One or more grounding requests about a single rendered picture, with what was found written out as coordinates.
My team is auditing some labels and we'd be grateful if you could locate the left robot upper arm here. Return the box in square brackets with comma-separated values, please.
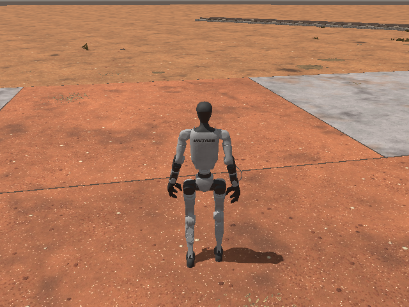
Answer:
[174, 129, 191, 164]

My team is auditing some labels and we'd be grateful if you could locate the right robot upper arm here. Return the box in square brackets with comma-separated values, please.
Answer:
[218, 129, 233, 165]

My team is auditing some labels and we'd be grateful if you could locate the robot left hand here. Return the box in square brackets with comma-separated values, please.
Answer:
[167, 182, 182, 198]

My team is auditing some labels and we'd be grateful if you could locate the left robot shin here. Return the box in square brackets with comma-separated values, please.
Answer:
[185, 215, 194, 259]

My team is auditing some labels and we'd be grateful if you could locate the left robot forearm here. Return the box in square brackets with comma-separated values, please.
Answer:
[169, 155, 181, 184]

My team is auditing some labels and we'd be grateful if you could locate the humanoid robot torso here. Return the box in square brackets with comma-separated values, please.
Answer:
[189, 126, 219, 192]

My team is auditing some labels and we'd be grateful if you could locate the robot right hand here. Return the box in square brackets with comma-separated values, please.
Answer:
[226, 185, 240, 203]

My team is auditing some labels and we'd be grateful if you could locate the right robot forearm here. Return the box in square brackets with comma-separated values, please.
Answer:
[227, 156, 239, 187]

